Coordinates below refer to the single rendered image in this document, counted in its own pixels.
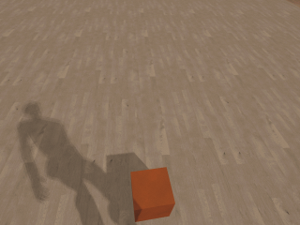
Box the carton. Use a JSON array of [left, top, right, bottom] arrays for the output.
[[130, 167, 175, 222]]

